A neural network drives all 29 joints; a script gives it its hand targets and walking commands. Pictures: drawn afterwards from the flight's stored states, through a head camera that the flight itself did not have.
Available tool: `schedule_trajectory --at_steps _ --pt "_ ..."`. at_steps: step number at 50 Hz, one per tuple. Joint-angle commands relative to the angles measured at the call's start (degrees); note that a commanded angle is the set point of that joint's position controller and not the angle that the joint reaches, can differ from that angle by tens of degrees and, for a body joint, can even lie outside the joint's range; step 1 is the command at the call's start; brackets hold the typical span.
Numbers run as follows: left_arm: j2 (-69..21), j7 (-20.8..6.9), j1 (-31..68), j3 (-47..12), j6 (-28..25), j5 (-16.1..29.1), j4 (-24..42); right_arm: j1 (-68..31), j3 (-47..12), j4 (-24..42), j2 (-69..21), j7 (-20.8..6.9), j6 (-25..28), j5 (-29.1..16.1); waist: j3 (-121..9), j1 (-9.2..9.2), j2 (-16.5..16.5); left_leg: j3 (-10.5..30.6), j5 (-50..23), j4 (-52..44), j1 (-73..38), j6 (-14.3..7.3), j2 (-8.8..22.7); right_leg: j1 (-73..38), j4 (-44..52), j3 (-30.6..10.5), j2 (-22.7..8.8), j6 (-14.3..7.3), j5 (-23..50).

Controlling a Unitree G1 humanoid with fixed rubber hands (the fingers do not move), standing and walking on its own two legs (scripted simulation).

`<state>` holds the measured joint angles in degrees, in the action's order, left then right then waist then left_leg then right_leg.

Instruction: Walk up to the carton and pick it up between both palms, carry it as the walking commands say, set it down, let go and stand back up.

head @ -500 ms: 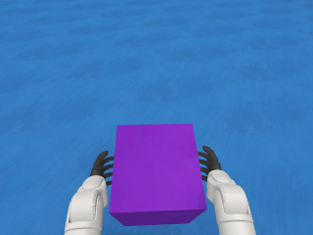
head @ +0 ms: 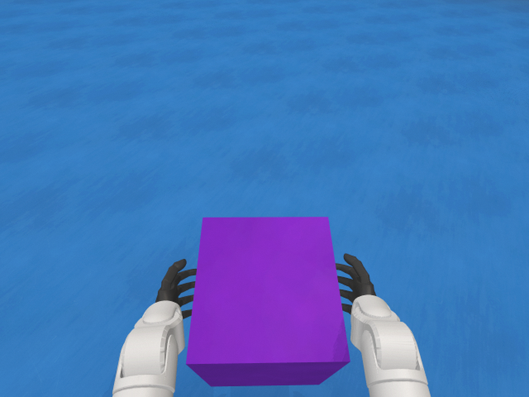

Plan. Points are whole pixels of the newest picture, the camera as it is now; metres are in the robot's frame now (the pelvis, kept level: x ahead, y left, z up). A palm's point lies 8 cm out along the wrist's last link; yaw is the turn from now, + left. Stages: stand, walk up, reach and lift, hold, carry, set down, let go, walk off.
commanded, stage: carry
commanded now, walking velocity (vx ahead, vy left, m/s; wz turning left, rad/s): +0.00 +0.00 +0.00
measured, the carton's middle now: (265, 307) +0.31 +0.00 -0.04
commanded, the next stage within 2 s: hold in 0.40 s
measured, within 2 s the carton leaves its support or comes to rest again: neither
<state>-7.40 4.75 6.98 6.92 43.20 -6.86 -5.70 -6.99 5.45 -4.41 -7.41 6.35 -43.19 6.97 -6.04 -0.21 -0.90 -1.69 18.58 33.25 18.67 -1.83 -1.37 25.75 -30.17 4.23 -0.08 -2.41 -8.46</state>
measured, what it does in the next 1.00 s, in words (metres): stands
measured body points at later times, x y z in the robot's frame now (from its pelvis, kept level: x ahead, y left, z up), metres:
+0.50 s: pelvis +0.01 +0.01 +0.00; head +0.01 +0.01 +0.45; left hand +0.29 +0.16 +0.01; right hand +0.29 -0.14 +0.02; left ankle -0.02 +0.10 -0.73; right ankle +0.07 -0.10 -0.73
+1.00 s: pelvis -0.03 +0.00 -0.02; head +0.01 +0.00 +0.43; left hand +0.30 +0.16 -0.04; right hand +0.30 -0.14 -0.03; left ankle -0.02 +0.10 -0.73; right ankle +0.08 -0.10 -0.73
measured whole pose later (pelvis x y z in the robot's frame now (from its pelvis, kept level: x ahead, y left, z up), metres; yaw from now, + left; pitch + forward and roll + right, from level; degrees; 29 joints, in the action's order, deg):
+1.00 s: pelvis -0.03 +0.00 -0.02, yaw +1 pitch +0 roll +0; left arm -6.6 0.5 24.2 19.3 26.2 -14.2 -33.0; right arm -23.4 18.2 -28.0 -10.8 5.2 -28.2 15.3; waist 4.5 -0.4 1.2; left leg -1.1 21.7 42.9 20.8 -2.3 -1.2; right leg 27.0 -37.9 4.8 -0.3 -2.3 -10.7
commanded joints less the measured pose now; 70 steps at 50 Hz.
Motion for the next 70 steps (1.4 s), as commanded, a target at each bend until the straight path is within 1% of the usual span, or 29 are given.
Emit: schedule_trajectory --at_steps 1,5,11,16,19,20,21,24,25,26,27,28,34,36,39,41,42,49,52,54,55,56,59,60,62,64,66,67,70 --pt "-47.2 -12.7 31.9 -36.6 -4.5 14.2 11.3 -29.2 -34.2 8.1 -48.5 -13.8 3.9 -13.8 -18.2 1.08 2.5 5.6 -5.3 -6.1 -0.3 -1.8 7.2 -15.6 3.3 -8.0 -8.4 -1.7 8.5" --pt "-48.0 -12.6 29.9 -39.2 -5.1 15.4 13.8 -28.2 -36.5 11.3 -49.9 -13.6 4.2 -14.9 -21.8 0.80 -1.7 5.5 -6.5 -4.6 -1.7 -1.7 7.0 -17.6 3.2 -7.9 -8.6 -1.8 10.0" --pt "-49.3 -13.1 30.7 -41.2 -5.6 16.5 15.9 -28.1 -36.4 13.0 -50.5 -14.1 5.2 -14.9 -23.7 0.37 1.2 6.0 -15.9 -3.9 -4.8 -2.0 8.8 -16.7 -0.3 -6.0 -7.2 -1.8 14.1" --pt "-48.5 -13.2 32.2 -40.0 -5.7 15.3 15.3 -24.5 -34.0 8.6 -48.9 -14.2 5.2 -12.2 -21.0 0.71 4.1 6.7 -12.4 -6.4 -3.6 -2.6 8.5 -14.9 0.8 -5.9 -6.7 -1.4 9.6" --pt "-47.4 -12.9 30.6 -40.4 -6.0 15.4 15.8 -26.1 -35.7 11.9 -48.7 -13.8 5.8 -13.4 -22.9 0.37 0.1 6.8 -18.7 -3.6 -6.0 -2.8 9.1 -15.0 -0.1 -5.5 -6.2 -1.4 13.9" --pt "-46.6 -12.9 31.2 -38.9 -5.7 14.9 13.8 -25.4 -34.2 9.0 -47.1 -13.9 5.5 -12.2 -21.2 0.61 2.1 5.9 -15.4 -4.0 -4.5 -2.4 8.6 -15.3 0.1 -6.1 -6.7 -1.3 12.8" --pt "-48.8 -13.7 24.9 -37.3 -4.4 12.3 9.5 -20.5 -35.5 6.2 -50.5 -14.3 4.6 -10.9 -12.1 -2.56 10.8 11.3 -14.3 -10.6 0.2 0.2 0.2 -33.0 1.4 -10.2 4.9 -1.1 15.3" --pt "-48.7 -13.7 31.5 -37.5 -6.5 13.2 10.0 -27.4 -35.1 11.3 -49.3 -14.1 6.4 -10.5 -14.6 -3.68 6.5 11.8 -14.4 -10.8 2.2 0.0 0.6 -35.6 1.0 -11.5 4.7 -1.5 18.1" --pt "-50.4 -13.5 31.9 -36.8 -6.9 13.0 11.7 -31.7 -37.3 12.2 -51.2 -14.7 6.1 -12.2 -15.9 -1.20 6.4 12.0 -15.4 -11.3 3.3 -0.8 1.6 -37.5 0.5 -10.6 4.3 -0.6 18.8" --pt "-50.6 -14.1 34.4 -38.9 -7.4 14.9 12.1 -30.7 -37.5 13.4 -53.0 -14.6 6.2 -11.8 -19.1 -3.27 3.2 12.4 -19.5 -9.8 3.3 -0.3 0.7 -39.3 0.9 -10.6 4.0 -0.7 23.9" --pt "-53.5 -13.8 28.3 -35.3 -7.6 11.3 5.3 -25.5 -37.7 7.2 -54.5 -14.5 5.4 -11.2 -11.7 2.81 1.0 11.0 -28.2 -8.5 2.2 -0.5 -0.4 -39.0 0.0 -10.1 4.8 0.7 23.1" --pt "-52.5 -14.0 26.7 -35.7 -7.9 11.5 5.0 -27.3 -37.8 11.2 -53.6 -14.3 6.5 -11.1 -13.1 2.26 -2.4 10.4 -26.8 -8.1 -0.7 -0.5 -1.8 -39.2 0.7 -10.2 4.6 0.4 23.3" --pt "-54.3 -15.8 37.6 -30.2 -12.8 7.8 -4.4 -36.9 -31.1 -2.8 -57.3 -15.8 9.6 -7.5 -9.7 1.70 -0.3 9.7 -5.3 -10.2 8.5 -2.7 -2.2 -38.0 -0.8 -10.1 3.4 1.2 9.5" --pt "-55.7 -17.0 47.0 -28.2 -14.6 7.0 -6.3 -42.1 -27.0 -8.3 -59.6 -16.4 11.2 -7.0 -11.8 1.53 2.6 9.4 -1.9 -8.1 10.3 -2.9 -1.3 -36.1 -2.3 -10.2 3.7 1.1 6.2" --pt "-56.6 -19.1 52.8 -28.5 -17.5 7.6 -11.3 -42.3 -23.6 -15.7 -63.2 -15.7 12.8 -4.3 -13.5 -2.32 0.3 10.4 -1.8 -5.5 10.5 -3.7 -1.0 -33.7 -3.2 -10.3 3.4 1.9 5.0" --pt "-58.0 -19.1 56.7 -28.2 -18.5 7.0 -11.1 -45.6 -24.0 -17.2 -64.1 -16.0 13.7 -5.1 -17.4 -1.06 5.6 9.8 0.0 -5.8 13.0 -3.3 -0.7 -35.9 -5.5 -11.4 3.3 1.3 5.6" --pt "-57.2 -19.0 56.5 -25.9 -19.5 6.4 -13.8 -43.5 -20.6 -22.1 -64.5 -16.2 13.9 -4.0 -14.2 -2.20 3.0 10.3 -1.2 -4.8 15.7 -3.6 0.1 -33.8 -6.2 -10.8 3.4 1.5 6.9" --pt "-57.1 -18.6 57.8 -18.5 -23.2 1.5 -24.3 -53.2 -18.4 -23.8 -62.4 -16.0 19.2 -2.5 -18.3 0.64 3.9 10.9 1.4 -0.7 20.3 -4.0 -1.1 -28.6 -9.6 -12.0 2.8 0.9 1.2" --pt "-56.7 -18.8 59.3 -15.9 -24.6 1.6 -26.1 -54.0 -17.0 -25.1 -61.4 -15.7 20.9 -0.9 -19.8 -0.26 3.4 10.6 2.1 1.6 24.0 -3.7 -2.3 -28.7 -10.2 -12.6 2.1 1.0 2.2" --pt "-57.5 -18.6 61.9 -16.6 -26.1 2.8 -25.4 -52.7 -15.1 -26.7 -60.4 -15.4 21.4 0.6 -22.7 -3.28 1.4 11.6 0.4 3.2 24.4 -3.5 -2.3 -27.2 -11.7 -12.7 2.1 0.6 3.8" --pt "-56.5 -18.5 60.8 -18.3 -26.6 3.1 -24.7 -53.3 -17.1 -25.4 -61.4 -15.4 22.1 -0.7 -24.8 -1.33 0.6 11.8 -0.6 2.0 22.0 -3.9 -1.4 -26.5 -13.3 -11.7 3.0 1.0 5.5" --pt "-57.2 -18.4 62.6 -16.3 -26.5 2.9 -26.8 -54.8 -15.1 -25.9 -60.5 -15.1 22.2 0.1 -23.9 -2.65 0.1 11.3 2.5 3.8 25.3 -3.9 -2.3 -26.3 -12.5 -12.7 2.8 1.0 1.7" --pt "-55.5 -17.8 59.7 -15.4 -28.0 1.5 -27.2 -54.1 -16.0 -25.8 -59.3 -15.7 24.1 -0.2 -25.6 0.02 1.9 11.3 -1.5 4.8 25.2 -3.2 -2.8 -20.2 -15.0 -11.9 3.0 0.7 5.3" --pt "-56.7 -17.4 62.5 -16.5 -29.0 1.7 -26.2 -55.7 -15.6 -26.3 -60.8 -15.6 24.8 0.7 -28.6 -2.29 0.0 11.2 -0.1 6.5 25.9 -2.8 -2.5 -21.1 -15.9 -11.8 3.1 0.5 4.3" --pt "-56.0 -17.2 58.3 -16.3 -29.5 1.5 -26.3 -52.1 -16.3 -26.7 -59.8 -15.6 25.9 0.8 -28.3 -1.04 2.6 11.0 -4.0 7.6 27.7 -2.3 -3.3 -20.5 -16.8 -12.6 2.8 0.3 8.9" --pt "-55.3 -17.2 56.2 -15.6 -30.1 0.9 -27.9 -52.9 -17.8 -24.2 -59.8 -15.2 27.0 1.3 -31.3 -1.08 -1.5 10.8 -3.8 9.5 28.9 -2.4 -3.5 -19.2 -17.9 -12.6 3.2 0.7 9.5" --pt "-56.0 -16.3 57.8 -20.2 -31.8 2.4 -24.0 -53.9 -22.2 -22.6 -59.8 -15.9 28.5 -2.2 -40.4 1.31 3.4 10.9 -12.0 11.2 26.3 -1.3 -4.2 -15.5 -21.9 -11.2 4.2 0.1 14.8" --pt "-57.2 -16.0 56.3 -22.0 -32.7 3.8 -23.4 -50.9 -22.8 -23.4 -58.8 -15.5 29.5 -2.2 -43.7 -0.26 3.6 10.6 -15.7 12.9 28.3 -0.3 -4.8 -17.0 -21.7 -12.7 3.7 -0.1 21.2" --pt "-53.7 -15.9 54.1 -22.4 -34.3 3.9 -23.9 -49.2 -24.4 -20.9 -59.5 -14.0 31.0 -2.2 -47.6 -0.91 -2.3 10.4 -14.4 15.9 32.9 -0.2 -5.3 -15.9 -24.5 -12.2 4.4 0.5 23.3"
